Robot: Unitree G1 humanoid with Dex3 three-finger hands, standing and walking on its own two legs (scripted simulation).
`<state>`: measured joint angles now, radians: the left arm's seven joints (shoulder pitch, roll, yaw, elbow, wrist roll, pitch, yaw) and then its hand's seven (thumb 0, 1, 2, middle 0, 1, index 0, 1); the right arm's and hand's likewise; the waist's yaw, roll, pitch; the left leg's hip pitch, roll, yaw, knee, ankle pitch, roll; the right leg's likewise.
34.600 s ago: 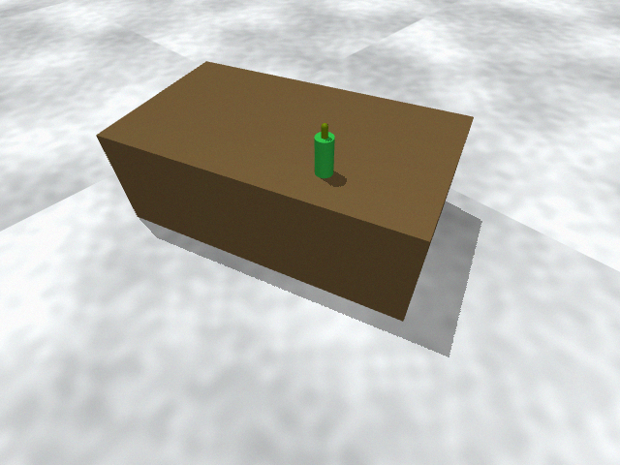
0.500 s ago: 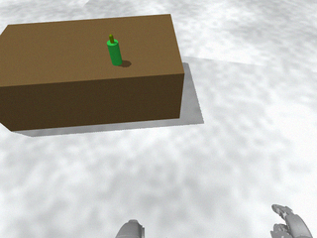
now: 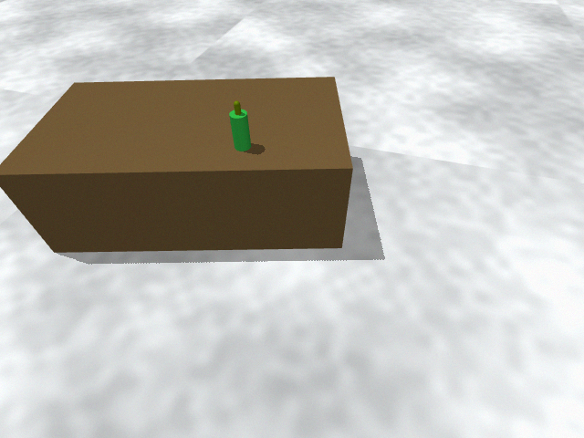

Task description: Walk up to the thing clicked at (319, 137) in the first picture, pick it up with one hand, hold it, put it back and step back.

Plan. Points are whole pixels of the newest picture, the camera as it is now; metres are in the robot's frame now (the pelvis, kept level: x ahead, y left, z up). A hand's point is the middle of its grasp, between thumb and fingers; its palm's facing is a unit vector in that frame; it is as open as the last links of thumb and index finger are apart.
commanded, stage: step back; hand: left
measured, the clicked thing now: (239, 125) +1.18 +0.21 -0.22
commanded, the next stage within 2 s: stand in 0.68 s
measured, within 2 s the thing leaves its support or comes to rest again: neither
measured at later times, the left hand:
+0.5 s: hand out of the picture +0.10 +0.30 -0.16, palm faces +0.04 -0.92 -0.38, open 7.4 cm
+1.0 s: hand out of the picture +0.12 +0.28 -0.14, palm faces -0.01 -0.94 -0.34, open 7.4 cm
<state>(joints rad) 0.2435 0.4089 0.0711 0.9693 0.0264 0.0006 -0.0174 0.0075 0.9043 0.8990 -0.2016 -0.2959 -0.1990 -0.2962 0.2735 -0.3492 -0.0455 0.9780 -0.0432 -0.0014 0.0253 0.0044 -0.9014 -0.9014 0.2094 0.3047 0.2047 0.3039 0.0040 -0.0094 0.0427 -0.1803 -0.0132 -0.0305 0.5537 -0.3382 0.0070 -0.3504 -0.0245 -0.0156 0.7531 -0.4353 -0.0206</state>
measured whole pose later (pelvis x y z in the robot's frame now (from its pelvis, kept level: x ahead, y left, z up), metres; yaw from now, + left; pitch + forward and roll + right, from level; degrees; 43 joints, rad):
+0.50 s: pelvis +0.04 +0.03 -0.01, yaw +1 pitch -2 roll +0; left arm 0.17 0.39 0.04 0.99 0.01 0.00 0.01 0.01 0.90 0.90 -0.20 -0.30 -0.20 -0.30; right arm 0.14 -0.35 -0.04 1.00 -0.03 0.00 0.01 0.00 -0.90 -0.90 0.21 0.30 0.20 0.30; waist 0.03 -0.01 0.09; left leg -0.32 0.03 0.01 0.64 -0.29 -0.01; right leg -0.26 -0.04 -0.01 0.69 -0.44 -0.01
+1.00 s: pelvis +0.03 +0.03 +0.01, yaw +0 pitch -4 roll +0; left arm 0.10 0.35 0.00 1.12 0.01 -0.02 -0.01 0.01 0.90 0.90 -0.20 -0.30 -0.20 -0.30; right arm 0.07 -0.35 -0.01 1.11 0.00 -0.02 0.02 0.00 -0.90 -0.90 0.21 0.30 0.20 0.30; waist 0.00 0.00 0.06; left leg -0.17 0.04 0.03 0.40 -0.16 -0.01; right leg -0.09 -0.03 -0.01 0.38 -0.22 0.03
